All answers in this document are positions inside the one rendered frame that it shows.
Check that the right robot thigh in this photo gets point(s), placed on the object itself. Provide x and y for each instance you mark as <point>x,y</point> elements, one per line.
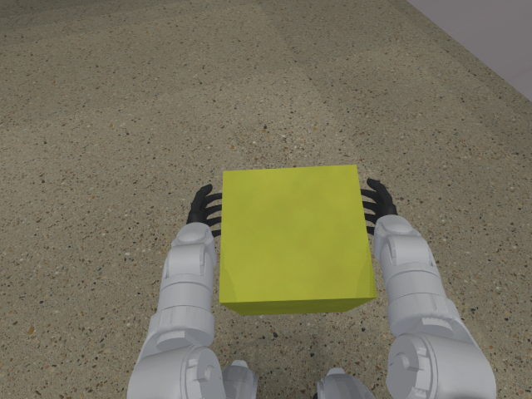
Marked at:
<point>342,386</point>

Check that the right robot upper arm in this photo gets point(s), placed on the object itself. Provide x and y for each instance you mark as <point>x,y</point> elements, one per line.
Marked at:
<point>426,366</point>

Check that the robot left forearm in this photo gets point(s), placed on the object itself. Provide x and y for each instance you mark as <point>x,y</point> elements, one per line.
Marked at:
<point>184,309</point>

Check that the robot right forearm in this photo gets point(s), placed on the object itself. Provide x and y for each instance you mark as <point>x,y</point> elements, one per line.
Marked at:
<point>417,299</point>

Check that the carton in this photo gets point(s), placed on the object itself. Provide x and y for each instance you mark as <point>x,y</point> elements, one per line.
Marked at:
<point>294,240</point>

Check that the robot thigh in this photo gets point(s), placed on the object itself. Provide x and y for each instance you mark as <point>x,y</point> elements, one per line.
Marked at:
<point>239,383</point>
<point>342,386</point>

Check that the robot left hand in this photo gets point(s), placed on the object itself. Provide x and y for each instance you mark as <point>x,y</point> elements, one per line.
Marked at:
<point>199,212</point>

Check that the robot right hand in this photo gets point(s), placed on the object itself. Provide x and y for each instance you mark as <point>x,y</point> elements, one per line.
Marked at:
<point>383,205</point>

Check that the left robot upper arm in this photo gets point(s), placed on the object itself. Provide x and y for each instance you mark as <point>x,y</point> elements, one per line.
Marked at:
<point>189,372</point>

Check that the left robot thigh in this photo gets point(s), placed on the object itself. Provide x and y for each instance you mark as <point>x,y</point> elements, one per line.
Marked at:
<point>239,383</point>

